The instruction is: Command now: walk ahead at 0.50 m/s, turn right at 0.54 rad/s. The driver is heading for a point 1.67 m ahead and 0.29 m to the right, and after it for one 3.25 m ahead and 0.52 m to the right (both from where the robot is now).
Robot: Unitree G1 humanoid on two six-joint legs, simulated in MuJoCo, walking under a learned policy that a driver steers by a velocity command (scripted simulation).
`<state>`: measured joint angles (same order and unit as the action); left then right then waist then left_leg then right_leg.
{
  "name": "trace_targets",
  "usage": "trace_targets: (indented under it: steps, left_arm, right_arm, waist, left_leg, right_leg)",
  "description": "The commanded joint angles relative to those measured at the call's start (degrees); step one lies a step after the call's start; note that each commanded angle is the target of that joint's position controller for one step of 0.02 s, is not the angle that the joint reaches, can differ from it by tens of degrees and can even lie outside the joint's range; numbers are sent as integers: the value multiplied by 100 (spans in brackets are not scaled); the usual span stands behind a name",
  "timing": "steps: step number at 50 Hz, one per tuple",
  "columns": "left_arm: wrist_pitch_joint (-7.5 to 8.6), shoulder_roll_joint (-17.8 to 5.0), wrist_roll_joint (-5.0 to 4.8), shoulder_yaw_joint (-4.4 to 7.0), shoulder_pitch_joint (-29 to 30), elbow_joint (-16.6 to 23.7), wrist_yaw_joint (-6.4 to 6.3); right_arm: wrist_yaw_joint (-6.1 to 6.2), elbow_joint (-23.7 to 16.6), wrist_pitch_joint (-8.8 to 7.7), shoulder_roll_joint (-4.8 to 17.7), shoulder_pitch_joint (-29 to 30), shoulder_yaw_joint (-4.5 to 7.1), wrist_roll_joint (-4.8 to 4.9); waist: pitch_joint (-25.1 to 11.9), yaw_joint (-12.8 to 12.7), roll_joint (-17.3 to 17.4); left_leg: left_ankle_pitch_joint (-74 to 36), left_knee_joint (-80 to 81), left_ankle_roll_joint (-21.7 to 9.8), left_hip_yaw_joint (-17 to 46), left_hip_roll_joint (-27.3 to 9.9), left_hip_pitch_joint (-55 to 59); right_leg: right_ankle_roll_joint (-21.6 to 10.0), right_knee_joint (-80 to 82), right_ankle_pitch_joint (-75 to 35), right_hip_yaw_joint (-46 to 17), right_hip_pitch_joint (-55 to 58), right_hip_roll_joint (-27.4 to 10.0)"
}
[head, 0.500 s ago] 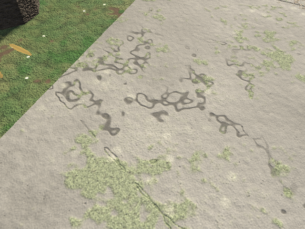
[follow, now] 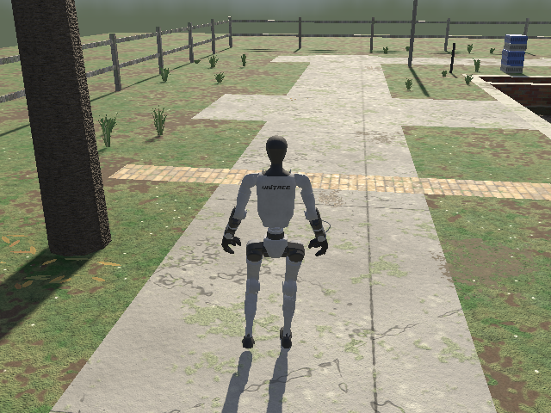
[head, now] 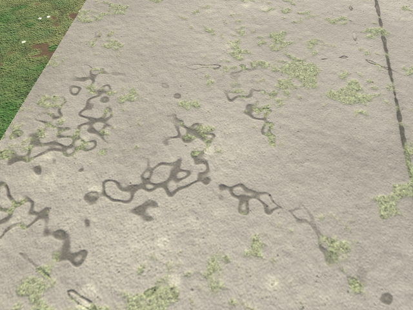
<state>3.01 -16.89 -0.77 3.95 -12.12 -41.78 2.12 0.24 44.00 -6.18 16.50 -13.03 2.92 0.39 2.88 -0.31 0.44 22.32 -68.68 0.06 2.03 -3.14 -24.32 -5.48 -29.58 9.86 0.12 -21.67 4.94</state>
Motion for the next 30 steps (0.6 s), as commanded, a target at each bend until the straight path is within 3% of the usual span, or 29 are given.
trace_targets:
  steps: [1, 4, 7, 11, 14, 16, 17, 18, 19, 20, 21, 22, 23, 25, 30]
  left_arm:
    - [77, -639, 59, 159, -31, 478, -85]
    - [98, -854, 20, 224, -160, 450, -188]
    - [49, -904, -42, 248, -382, 382, -263]
    - [-33, -918, -87, 262, -755, 264, -297]
    - [-75, -882, -64, 268, -748, 271, -320]
    - [-90, -675, -36, 207, -621, 344, -310]
    - [-65, -333, 23, 78, -618, 441, -282]
    - [-3, 58, -84, -41, -1375, 618, -285]
    - [17, -454, -170, 15, -1461, 549, -295]
    - [-14, -859, -153, 127, -910, 549, -297]
    - [-50, -874, -81, 148, -517, 627, -304]
    - [-56, -808, -21, 161, -297, 707, -287]
    - [-77, -722, -39, 176, -276, 742, -248]
    - [-143, -487, -102, 143, -351, 766, -202]
    - [-195, -284, -48, 71, 88, 948, -154]
  right_arm:
    - [18, -505, -49, 692, -19, 209, -103]
    - [46, -616, 62, 486, 241, 144, -142]
    - [13, -766, 31, 308, 913, 59, -123]
    - [-95, -922, -56, 439, 1461, 83, 2]
    - [-148, -919, -133, 672, 1289, 186, 26]
    - [-111, -726, -187, 836, 506, 304, -12]
    - [-62, -666, -211, 1112, -247, 388, -122]
    - [-53, -508, -142, 1631, -839, 511, -217]
    - [-93, -460, -102, 1259, -898, 451, -61]
    - [-71, -551, -71, 825, -640, 333, -38]
    - [-55, -576, -24, 683, -371, 273, -80]
    - [-48, -541, 5, 558, -173, 225, -105]
    - [-32, -510, 5, 465, -71, 184, -132]
    - [-28, -431, -28, 447, -43, 189, -98]
    - [-10, -193, -39, 777, -101, 299, -88]
  waist:
    - [-607, 122, -297]
    - [-440, 113, -290]
    - [-353, -164, -438]
    - [-331, -392, -571]
    - [-356, -217, -737]
    - [-664, 220, -765]
    - [-1358, 558, -294]
    - [-2099, 303, 1440]
    - [-1982, 365, 1602]
    - [-1242, 539, 927]
    - [-809, 501, 528]
    - [-476, 407, 440]
    - [-344, 278, 561]
    - [-281, 180, 682]
    - [-177, 197, 387]
  left_leg:
    - [-400, 446, 93, 257, -357, -1139]
    - [-1033, 1363, 350, 91, -255, -1080]
    - [-2238, 2796, 420, 53, 1, -759]
    - [-2632, 3751, 376, 155, 259, -412]
    - [-2039, 4056, 162, 286, 276, -123]
    - [-1908, 4374, -118, 173, 231, 1032]
    - [-1607, 4284, -469, 904, -584, 2355]
    - [-591, 4686, -1401, 3395, -1920, 4289]
    - [828, 5070, -1557, 4508, -2217, 4336]
    - [969, 5179, -1289, 3655, -1928, 3714]
    - [280, 5198, -1086, 2790, -1663, 3055]
    - [-411, 5316, -1024, 2199, -1424, 2495]
    - [-865, 5447, -954, 1728, -1247, 2137]
    - [-1286, 5699, -974, 1143, -1116, 1839]
    - [-2275, 5961, -1111, 214, -1229, 1979]
  right_leg:
    - [-1198, 1588, -1189, -2108, 1235, -1490]
    - [-1150, 1693, -1666, -1602, 717, -1286]
    - [-837, 1587, -1149, -1315, 548, -966]
    - [-695, 1282, -492, -1769, 840, -1116]
    - [-550, 777, -336, -2322, 1263, -1313]
    - [-307, 47, -592, -2271, 1127, -1020]
    - [-93, -1346, -168, -1854, 590, -678]
    - [321, -3309, 2040, -1022, -1371, 176]
    - [414, -4279, 2400, -1039, -2326, -229]
    - [456, -4585, 1855, -1042, -2538, -471]
    - [489, -4540, 1420, -838, -2418, -660]
    - [508, -4286, 1125, -815, -2289, -805]
    - [506, -4087, 938, -799, -2056, -952]
    - [527, -3824, 808, -648, -1834, -1050]
    - [659, -2783, -71, -549, -2126, -1164]
